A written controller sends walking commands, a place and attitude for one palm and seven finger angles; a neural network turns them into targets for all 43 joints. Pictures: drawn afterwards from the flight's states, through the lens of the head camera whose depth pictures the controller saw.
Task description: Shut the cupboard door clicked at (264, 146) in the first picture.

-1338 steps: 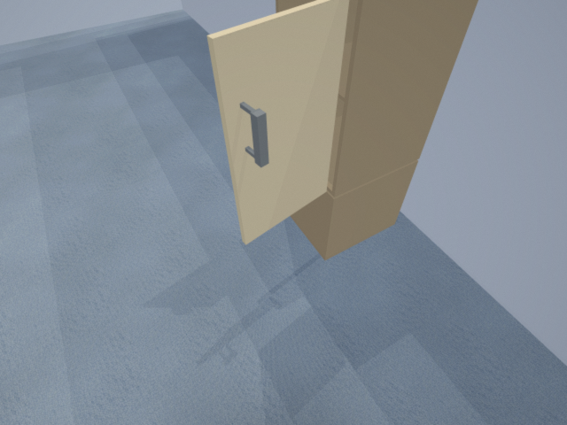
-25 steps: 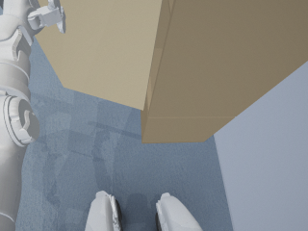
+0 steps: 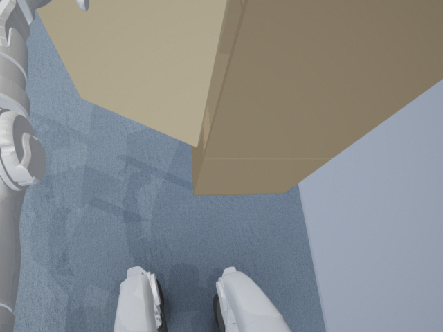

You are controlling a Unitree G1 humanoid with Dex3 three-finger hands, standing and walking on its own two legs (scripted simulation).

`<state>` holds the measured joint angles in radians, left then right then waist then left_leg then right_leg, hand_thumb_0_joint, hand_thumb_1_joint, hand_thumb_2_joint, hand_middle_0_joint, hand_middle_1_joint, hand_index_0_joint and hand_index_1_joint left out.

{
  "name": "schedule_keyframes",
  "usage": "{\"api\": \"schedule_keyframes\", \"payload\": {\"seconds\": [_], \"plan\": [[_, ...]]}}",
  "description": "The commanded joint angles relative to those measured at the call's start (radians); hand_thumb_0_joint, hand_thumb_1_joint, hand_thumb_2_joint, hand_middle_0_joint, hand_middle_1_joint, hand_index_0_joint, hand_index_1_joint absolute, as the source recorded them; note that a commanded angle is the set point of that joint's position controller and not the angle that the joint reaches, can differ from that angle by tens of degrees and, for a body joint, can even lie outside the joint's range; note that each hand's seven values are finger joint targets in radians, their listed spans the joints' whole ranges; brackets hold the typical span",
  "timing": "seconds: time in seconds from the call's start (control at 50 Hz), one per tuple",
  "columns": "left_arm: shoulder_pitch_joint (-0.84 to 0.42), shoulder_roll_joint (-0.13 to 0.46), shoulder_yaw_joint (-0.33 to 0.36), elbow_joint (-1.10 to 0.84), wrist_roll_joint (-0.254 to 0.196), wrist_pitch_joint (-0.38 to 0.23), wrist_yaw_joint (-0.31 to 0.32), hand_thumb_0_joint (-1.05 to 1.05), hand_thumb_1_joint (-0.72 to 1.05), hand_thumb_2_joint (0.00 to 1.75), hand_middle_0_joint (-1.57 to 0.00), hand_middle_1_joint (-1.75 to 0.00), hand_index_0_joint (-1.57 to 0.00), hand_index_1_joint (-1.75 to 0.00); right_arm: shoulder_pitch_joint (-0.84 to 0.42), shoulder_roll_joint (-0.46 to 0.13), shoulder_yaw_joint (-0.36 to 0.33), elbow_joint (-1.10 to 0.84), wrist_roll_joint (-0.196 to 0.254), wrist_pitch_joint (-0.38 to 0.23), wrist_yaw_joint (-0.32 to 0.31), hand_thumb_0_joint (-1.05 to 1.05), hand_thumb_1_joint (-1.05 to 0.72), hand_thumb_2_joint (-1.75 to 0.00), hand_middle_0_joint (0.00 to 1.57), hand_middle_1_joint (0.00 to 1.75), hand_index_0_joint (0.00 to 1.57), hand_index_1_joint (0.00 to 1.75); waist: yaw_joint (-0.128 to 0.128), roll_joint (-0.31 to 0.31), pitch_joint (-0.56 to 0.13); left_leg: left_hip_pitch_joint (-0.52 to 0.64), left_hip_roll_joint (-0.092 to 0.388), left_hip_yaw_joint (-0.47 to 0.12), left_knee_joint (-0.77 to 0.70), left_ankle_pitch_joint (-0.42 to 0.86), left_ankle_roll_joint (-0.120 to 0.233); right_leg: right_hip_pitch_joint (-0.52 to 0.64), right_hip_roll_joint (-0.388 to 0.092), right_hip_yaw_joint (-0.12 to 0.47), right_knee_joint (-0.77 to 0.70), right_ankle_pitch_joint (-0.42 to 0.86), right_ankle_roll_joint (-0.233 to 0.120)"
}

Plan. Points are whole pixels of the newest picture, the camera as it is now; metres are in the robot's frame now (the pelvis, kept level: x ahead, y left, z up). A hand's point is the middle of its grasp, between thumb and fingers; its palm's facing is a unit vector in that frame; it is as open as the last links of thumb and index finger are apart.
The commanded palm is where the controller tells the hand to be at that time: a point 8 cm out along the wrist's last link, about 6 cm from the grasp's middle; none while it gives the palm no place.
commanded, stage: pull the fist back off the door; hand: left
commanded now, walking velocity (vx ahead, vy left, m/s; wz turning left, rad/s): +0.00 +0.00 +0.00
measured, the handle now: out of the picture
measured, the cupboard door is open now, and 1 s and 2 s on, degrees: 65 60 60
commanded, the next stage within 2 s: draw the hand back to the body in 0.86 s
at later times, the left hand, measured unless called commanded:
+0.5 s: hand out of the picture +0.61 +0.09 +0.16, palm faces +0.11 -0.99 -0.01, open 3.1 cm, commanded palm +0.56 +0.12 +0.16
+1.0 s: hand (103, 19) +0.53 +0.08 +0.17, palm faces +0.10 -0.99 -0.02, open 3.1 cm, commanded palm +0.49 +0.13 +0.17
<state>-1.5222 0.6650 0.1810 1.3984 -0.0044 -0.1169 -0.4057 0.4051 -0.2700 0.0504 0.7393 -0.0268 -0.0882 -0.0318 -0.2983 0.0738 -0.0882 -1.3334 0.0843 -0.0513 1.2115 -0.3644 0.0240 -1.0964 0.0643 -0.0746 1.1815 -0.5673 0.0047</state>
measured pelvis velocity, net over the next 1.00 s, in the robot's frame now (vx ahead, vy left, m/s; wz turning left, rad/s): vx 0.04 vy -0.03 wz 0.06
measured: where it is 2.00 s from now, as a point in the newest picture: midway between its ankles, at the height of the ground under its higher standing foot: (193, 327)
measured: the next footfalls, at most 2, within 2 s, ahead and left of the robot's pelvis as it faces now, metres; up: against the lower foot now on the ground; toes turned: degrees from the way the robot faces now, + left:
none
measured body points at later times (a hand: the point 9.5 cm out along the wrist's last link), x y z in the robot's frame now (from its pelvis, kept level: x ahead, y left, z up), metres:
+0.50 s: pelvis +0.03 -0.01 +0.04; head +0.17 +0.00 +0.46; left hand +0.60 +0.15 +0.16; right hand -0.06 -0.24 -0.07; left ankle +0.09 +0.11 -0.62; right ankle -0.01 -0.13 -0.62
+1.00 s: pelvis +0.04 -0.03 +0.05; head +0.12 -0.03 +0.50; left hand +0.52 +0.14 +0.17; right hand +0.12 -0.29 -0.07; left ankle +0.09 +0.11 -0.62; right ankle -0.01 -0.13 -0.62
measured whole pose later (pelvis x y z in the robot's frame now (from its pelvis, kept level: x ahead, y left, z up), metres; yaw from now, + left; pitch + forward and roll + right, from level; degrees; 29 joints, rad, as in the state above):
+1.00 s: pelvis +0.04 -0.03 +0.05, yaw +3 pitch +16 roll -1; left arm -0.89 0.21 0.20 1.05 -0.06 -0.33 0.09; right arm 0.30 -0.25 -0.03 0.67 -0.01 0.00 0.05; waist -0.12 0.05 -0.13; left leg -0.89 0.06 -0.01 0.95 -0.34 -0.02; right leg -0.69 0.04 -0.04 0.96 -0.55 -0.03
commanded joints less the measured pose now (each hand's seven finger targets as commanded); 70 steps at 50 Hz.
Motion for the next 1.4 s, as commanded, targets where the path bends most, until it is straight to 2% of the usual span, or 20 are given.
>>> {"api": "schedule_keyframes", "payload": {"seconds": [0.0, 0.02, 0.08, 0.14, 0.28, 0.36, 0.42, 0.52, 0.6, 0.68, 0.72, 0.76, 0.82, 0.96, 1.02, 1.06, 1.12, 1.22, 1.32, 1.38], "plan": [[-0.578, 0.014, 0.173, -0.24, -0.053, -0.009, 0.304, 0.0, 0.9, 0.9, -1.3, -1.5, -1.3, -1.5, 0.285, -0.185, -0.064, -0.039, -0.019, -0.015, 0.01, 0.0, -0.9, -0.9, 0.2, 0.3, 0.2, 0.3, -0.055, 0.232, -0.543, 0.784, 0.016, -0.117, -0.107, 0.125, 0.016, -0.163, 0.01, 0.002, -0.199, 0.198, -0.026], [-0.578, -0.01, 0.196, -0.236, -0.035, -0.004, 0.402, 0.0, 0.9, 0.9, -1.3, -1.5, -1.3, -1.5, 0.302, -0.181, -0.07, -0.038, -0.034, -0.012, 0.027, 0.0, -0.9, -0.9, 0.2, 0.3, 0.2, 0.3, -0.066, 0.181, -0.544, 0.775, 0.014, -0.134, -0.111, 0.106, 0.016, -0.169, 0.008, -0.004, -0.192, 0.192, -0.02], [-0.582, -0.04, 0.167, -0.295, 0.105, -0.044, 0.627, 0.0, 0.9, 0.9, -1.3, -1.5, -1.3, -1.5, 0.325, -0.174, -0.085, -0.049, -0.082, 0.008, 0.086, 0.0, -0.9, -0.9, 0.2, 0.3, 0.2, 0.3, -0.071, 0.239, -0.561, 0.789, 0.007, -0.149, -0.106, 0.108, 0.005, -0.21, 0.001, -0.011, -0.165, 0.185, -0.019], [-0.579, -0.072, 0.089, -0.304, 0.19, -0.084, 0.636, 0.0, 0.9, 0.9, -1.3, -1.5, -1.3, -1.5, 0.338, -0.179, -0.104, -0.058, -0.086, 0.036, 0.12, 0.0, -0.9, -0.9, 0.2, 0.3, 0.2, 0.3, -0.084, 0.256, -0.58, 0.833, -0.001, -0.149, -0.112, 0.137, 0.001, -0.201, 0.005, -0.008, -0.181, 0.195, -0.028], [-0.422, -0.033, 0.135, -0.312, 0.084, -0.066, 0.502, 0.0, 0.9, 0.9, -1.3, -1.5, -1.3, -1.5, 0.339, -0.177, -0.102, -0.095, -0.046, 0.083, 0.107, 0.0, -0.9, -0.9, 0.2, 0.3, 0.2, 0.3, -0.018, 0.186, -0.615, 0.833, -0.027, -0.086, -0.169, 0.199, 0.009, 0.013, 0.02, 0.005, -0.267, 0.265, -0.033], [-0.296, -0.094, 0.132, -0.365, 0.036, -0.106, 0.486, 0.0, 0.9, 0.9, -1.3, -1.5, -1.3, -1.5, 0.333, -0.16, -0.105, -0.101, -0.04, 0.085, 0.104, 0.0, -0.9, -0.9, 0.2, 0.3, 0.2, 0.3, 0.011, 0.138, -0.573, 0.846, -0.03, -0.057, -0.202, 0.239, 0.009, 0.1, 0.025, 0.013, -0.315, 0.314, -0.027], [-0.221, -0.051, 0.187, -0.388, 0.016, -0.149, 0.499, 0.0, 0.9, 0.9, -1.3, -1.5, -1.3, -1.5, 0.327, -0.162, -0.11, -0.093, -0.035, 0.085, 0.1, 0.0, -0.9, -0.9, 0.2, 0.3, 0.2, 0.3, 0.032, 0.088, -0.55, 0.822, -0.036, -0.031, -0.218, 0.257, 0.013, 0.182, 0.023, 0.027, -0.339, 0.364, -0.021], [-0.042, -0.096, 0.177, -0.49, 0.009, -0.224, 0.505, 0.0, 0.9, 0.9, -1.3, -1.5, -1.3, -1.5, 0.3, -0.148, -0.126, -0.1, -0.027, 0.088, 0.107, 0.0, -0.9, -0.9, 0.2, 0.3, 0.2, 0.3, 0.089, 0.083, -0.572, 0.88, -0.052, 0.002, -0.235, 0.378, 0.007, 0.307, 0.019, 0.036, -0.337, 0.541, -0.021], [0.099, -0.155, 0.15, -0.515, -0.01, -0.225, 0.491, 0.0, 0.9, 0.9, -1.3, -1.5, -1.3, -1.5, 0.256, -0.137, -0.133, -0.113, -0.009, 0.099, 0.109, 0.0, -0.9, -0.9, 0.2, 0.3, 0.2, 0.3, 0.109, 0.008, -0.51, 0.85, -0.066, 0.034, -0.258, 0.381, 0.01, 0.393, 0.009, 0.047, -0.356, 0.651, -0.009], [0.149, -0.245, 0.087, -0.638, -0.045, -0.247, 0.479, 0.0, 0.9, 0.9, -1.3, -1.5, -1.3, -1.5, 0.199, -0.126, -0.142, -0.127, 0.007, 0.097, 0.103, 0.0, -0.9, -0.9, 0.2, 0.3, 0.2, 0.3, 0.119, 0.022, -0.509, 0.933, -0.07, 0.046, -0.266, 0.426, 0.01, 0.41, 0.004, 0.052, -0.366, 0.713, -0.007], [0.193, -0.283, 0.06, -0.701, -0.064, -0.26, 0.475, 0.0, 0.9, 0.9, -1.3, -1.5, -1.3, -1.5, 0.178, -0.124, -0.145, -0.134, 0.014, 0.091, 0.099, 0.0, -0.9, -0.9, 0.2, 0.3, 0.2, 0.3, 0.133, 0.025, -0.522, 0.975, -0.072, 0.045, -0.27, 0.447, 0.009, 0.418, 0.004, 0.05, -0.367, 0.72, -0.008], [0.228, -0.329, 0.024, -0.68, -0.069, -0.256, 0.476, 0.0, 0.9, 0.9, -1.3, -1.5, -1.3, -1.5, 0.153, -0.121, -0.146, -0.124, 0.02, 0.09, 0.095, 0.0, -0.9, -0.9, 0.2, 0.3, 0.2, 0.3, 0.124, -0.013, -0.467, 0.972, -0.069, 0.043, -0.279, 0.418, 0.009, 0.398, 0.002, 0.048, -0.378, 0.701, -0.003], [0.12, -0.314, 0.016, -0.643, -0.06, -0.256, 0.49, 0.0, 0.9, 0.9, -1.3, -1.5, -1.3, -1.5, 0.138, -0.125, -0.144, -0.1, 0.022, 0.093, 0.082, 0.0, -0.9, -0.9, 0.2, 0.3, 0.2, 0.3, 0.102, -0.032, -0.402, 0.946, -0.072, 0.043, -0.282, 0.352, 0.013, 0.368, -0.007, 0.061, -0.387, 0.656, 0.003], [0.102, -0.316, 0.015, -0.546, -0.053, -0.292, 0.491, 0.0, 0.9, 0.9, -1.3, -1.5, -1.3, -1.5, 0.09, -0.118, -0.132, -0.097, 0.018, 0.085, 0.074, 0.0, -0.9, -0.9, 0.2, 0.3, 0.2, 0.3, 0.111, -0.039, -0.432, 0.935, -0.071, 0.027, -0.278, 0.322, 0.007, 0.338, -0.017, 0.063, -0.366, 0.583, -0.002], [0.29, -0.202, 0.129, -0.559, -0.067, -0.279, 0.475, 0.0, 0.9, 0.9, -1.3, -1.5, -1.3, -1.5, 0.078, -0.134, -0.13, -0.139, 0.021, 0.101, 0.074, 0.0, -0.9, -0.9, 0.2, 0.3, 0.2, 0.3, 0.19, -0.065, -0.495, 0.934, -0.077, 0.04, -0.311, 0.344, 0.008, 0.462, -0.017, 0.071, -0.372, 0.629, -0.006], [0.374, -0.225, 0.112, -0.635, -0.082, -0.263, 0.452, 0.0, 0.9, 0.9, -1.3, -1.5, -1.3, -1.5, 0.048, -0.122, -0.122, -0.178, 0.032, 0.11, 0.073, 0.0, -0.9, -0.9, 0.2, 0.3, 0.2, 0.3, 0.211, -0.064, -0.493, 0.935, -0.08, 0.06, -0.332, 0.346, 0.012, 0.516, -0.021, 0.074, -0.39, 0.669, 0.0], [0.477, -0.216, 0.113, -0.716, -0.108, -0.23, 0.426, 0.0, 0.9, 0.9, -1.3, -1.5, -1.3, -1.5, 0.025, -0.123, -0.12, -0.207, 0.05, 0.122, 0.061, 0.0, -0.9, -0.9, 0.2, 0.3, 0.2, 0.3, 0.217, -0.15, -0.414, 0.899, -0.081, 0.073, -0.379, 0.283, 0.02, 0.589, -0.021, 0.08, -0.439, 0.661, 0.012], [0.571, -0.235, 0.069, -1.013, -0.165, -0.22, 0.387, 0.0, 0.9, 0.9, -1.3, -1.5, -1.3, -1.5, -0.041, -0.113, -0.117, -0.234, 0.076, 0.104, 0.036, 0.0, -0.9, -0.9, 0.2, 0.3, 0.2, 0.3, 0.237, -0.084, -0.397, 0.993, -0.084, 0.084, -0.44, 0.271, 0.026, 0.661, -0.025, 0.086, -0.501, 0.661, 0.02], [0.754, -0.273, 0.017, -1.088, -0.198, -0.162, 0.345, 0.0, 0.9, 0.9, -1.3, -1.5, -1.3, -1.5, -0.102, -0.108, -0.107, -0.225, 0.096, 0.078, 0.015, 0.0, -0.9, -0.9, 0.2, 0.3, 0.2, 0.3, 0.246, -0.077, -0.249, 1.031, -0.082, 0.082, -0.504, 0.202, 0.029, 0.634, -0.024, 0.074, -0.574, 0.515, 0.019], [0.805, -0.275, 0.014, -1.15, -0.221, -0.12, 0.331, 0.0, 0.9, 0.9, -1.27, -1.47, -1.27, -1.47, -0.149, -0.106, -0.099, -0.232, 0.104, 0.06, 0.002, 0.0, -0.9, -0.9, 0.2, 0.3, 0.2, 0.3, 0.258, -0.071, -0.213, 1.058, -0.081, 0.075, -0.543, 0.163, 0.026, 0.632, -0.027, 0.066, -0.606, 0.432, 0.01]]}}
